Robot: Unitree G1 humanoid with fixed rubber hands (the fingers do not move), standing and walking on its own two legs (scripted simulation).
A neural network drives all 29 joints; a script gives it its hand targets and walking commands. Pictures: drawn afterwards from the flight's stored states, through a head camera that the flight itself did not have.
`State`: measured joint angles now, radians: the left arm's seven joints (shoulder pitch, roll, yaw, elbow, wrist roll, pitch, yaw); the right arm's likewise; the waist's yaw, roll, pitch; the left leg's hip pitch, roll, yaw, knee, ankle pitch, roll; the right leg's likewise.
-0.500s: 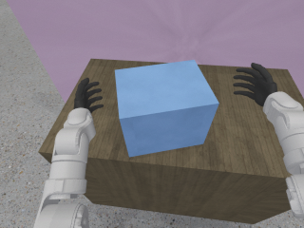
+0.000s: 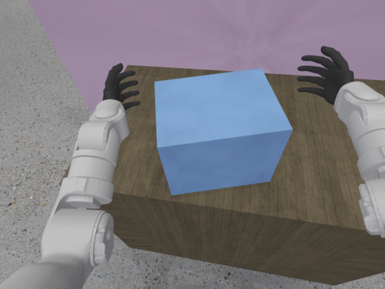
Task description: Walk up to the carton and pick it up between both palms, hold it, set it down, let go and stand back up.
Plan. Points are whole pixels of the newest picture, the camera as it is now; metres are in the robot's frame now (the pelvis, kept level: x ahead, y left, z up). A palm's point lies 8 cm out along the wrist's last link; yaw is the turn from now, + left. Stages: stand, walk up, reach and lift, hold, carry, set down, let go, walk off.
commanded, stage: reach and lift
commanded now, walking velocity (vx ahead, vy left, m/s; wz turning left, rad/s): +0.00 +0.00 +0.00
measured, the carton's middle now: (214, 134) +0.46 +0.04 +0.02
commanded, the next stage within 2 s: none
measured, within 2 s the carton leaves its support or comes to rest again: neither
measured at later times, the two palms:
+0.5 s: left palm (124, 108) +0.43 +0.23 +0.13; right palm (325, 86) +0.52 -0.18 +0.14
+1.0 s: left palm (136, 126) +0.43 +0.22 +0.07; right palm (308, 108) +0.52 -0.17 +0.08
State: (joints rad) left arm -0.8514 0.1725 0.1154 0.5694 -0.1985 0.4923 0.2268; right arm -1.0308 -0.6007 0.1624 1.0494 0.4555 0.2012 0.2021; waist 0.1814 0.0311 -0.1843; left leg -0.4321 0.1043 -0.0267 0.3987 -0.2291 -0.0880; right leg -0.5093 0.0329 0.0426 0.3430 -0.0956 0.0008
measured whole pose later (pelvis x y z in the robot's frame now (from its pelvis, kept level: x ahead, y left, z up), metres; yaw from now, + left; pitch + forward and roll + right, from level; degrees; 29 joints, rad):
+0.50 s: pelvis +0.00 +0.00 -0.01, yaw +0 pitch +21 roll -1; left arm -1.00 0.15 0.08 0.98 -0.23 0.21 0.19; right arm -1.19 -0.59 0.22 1.36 0.46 0.06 0.20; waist 0.22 0.03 -0.25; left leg -0.58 0.10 -0.04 0.44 -0.24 -0.09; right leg -0.65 0.03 0.03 0.38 -0.10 0.01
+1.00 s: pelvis +0.00 +0.00 -0.02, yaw +0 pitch +29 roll -1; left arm -1.02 0.10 0.03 1.19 -0.25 -0.11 0.19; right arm -1.19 -0.53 0.19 1.49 0.40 -0.16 0.15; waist 0.25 0.03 -0.32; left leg -0.78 0.10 -0.05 0.52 -0.24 -0.10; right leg -0.85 0.03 0.03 0.45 -0.11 0.00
